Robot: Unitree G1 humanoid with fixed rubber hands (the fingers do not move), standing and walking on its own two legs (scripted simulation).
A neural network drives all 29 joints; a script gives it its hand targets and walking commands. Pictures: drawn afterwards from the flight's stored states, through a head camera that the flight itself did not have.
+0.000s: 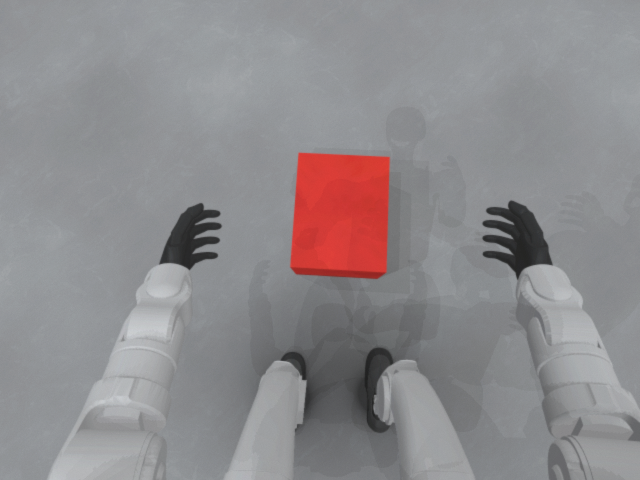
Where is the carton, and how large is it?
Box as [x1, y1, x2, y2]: [290, 153, 389, 278]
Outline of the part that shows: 298,153 290,267 295,273 377,278 386,270 389,157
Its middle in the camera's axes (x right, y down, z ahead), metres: +0.05 -0.06 +1.01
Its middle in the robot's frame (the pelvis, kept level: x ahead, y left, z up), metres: +0.54 -0.02 -0.62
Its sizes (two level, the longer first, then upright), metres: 0.284 0.224 0.171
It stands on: the floor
